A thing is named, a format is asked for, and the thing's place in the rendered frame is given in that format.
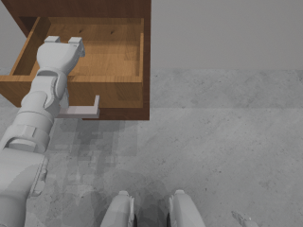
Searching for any left robot forearm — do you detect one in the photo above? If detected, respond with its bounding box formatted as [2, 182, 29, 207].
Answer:
[0, 67, 67, 154]

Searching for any robot left upper arm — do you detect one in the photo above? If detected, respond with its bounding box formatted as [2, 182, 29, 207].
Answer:
[0, 148, 49, 227]

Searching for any cabinet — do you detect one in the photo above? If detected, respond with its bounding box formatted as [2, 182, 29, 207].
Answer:
[1, 0, 152, 121]

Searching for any handle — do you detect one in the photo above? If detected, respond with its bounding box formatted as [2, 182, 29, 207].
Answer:
[55, 95, 100, 118]

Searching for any right robot hand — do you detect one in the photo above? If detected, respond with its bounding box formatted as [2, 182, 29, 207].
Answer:
[231, 210, 258, 227]

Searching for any right robot thigh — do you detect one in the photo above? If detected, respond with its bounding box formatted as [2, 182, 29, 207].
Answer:
[169, 193, 206, 227]

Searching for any robot thigh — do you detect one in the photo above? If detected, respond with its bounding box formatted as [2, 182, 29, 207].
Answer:
[169, 193, 206, 227]
[100, 194, 135, 227]

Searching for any drawer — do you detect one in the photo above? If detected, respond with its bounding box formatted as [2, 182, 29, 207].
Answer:
[0, 17, 145, 108]

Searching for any left robot hand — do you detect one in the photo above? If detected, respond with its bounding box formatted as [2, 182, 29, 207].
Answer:
[36, 36, 85, 109]

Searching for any left robot thigh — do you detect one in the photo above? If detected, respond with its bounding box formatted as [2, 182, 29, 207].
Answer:
[100, 194, 135, 227]

